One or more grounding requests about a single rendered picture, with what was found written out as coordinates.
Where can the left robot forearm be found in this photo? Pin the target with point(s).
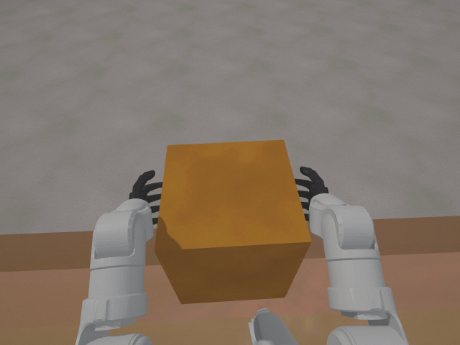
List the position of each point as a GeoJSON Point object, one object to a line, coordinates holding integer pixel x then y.
{"type": "Point", "coordinates": [116, 288]}

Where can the left robot hand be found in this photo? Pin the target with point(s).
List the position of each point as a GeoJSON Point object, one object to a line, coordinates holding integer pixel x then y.
{"type": "Point", "coordinates": [140, 191]}

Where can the robot right shin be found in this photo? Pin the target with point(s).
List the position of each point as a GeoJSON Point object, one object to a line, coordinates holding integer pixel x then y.
{"type": "Point", "coordinates": [264, 310]}

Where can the right robot hand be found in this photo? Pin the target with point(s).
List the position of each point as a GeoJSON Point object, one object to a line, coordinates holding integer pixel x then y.
{"type": "Point", "coordinates": [316, 186]}

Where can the right robot upper arm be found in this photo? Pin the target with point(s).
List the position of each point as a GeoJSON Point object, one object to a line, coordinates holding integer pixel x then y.
{"type": "Point", "coordinates": [365, 335]}

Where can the right robot thigh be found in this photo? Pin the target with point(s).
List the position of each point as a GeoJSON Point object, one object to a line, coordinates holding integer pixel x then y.
{"type": "Point", "coordinates": [269, 329]}

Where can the carton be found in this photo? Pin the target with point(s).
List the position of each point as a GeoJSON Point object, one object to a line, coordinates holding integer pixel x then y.
{"type": "Point", "coordinates": [231, 225]}

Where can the right robot forearm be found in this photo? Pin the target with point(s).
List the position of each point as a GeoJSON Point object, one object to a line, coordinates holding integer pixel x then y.
{"type": "Point", "coordinates": [357, 283]}

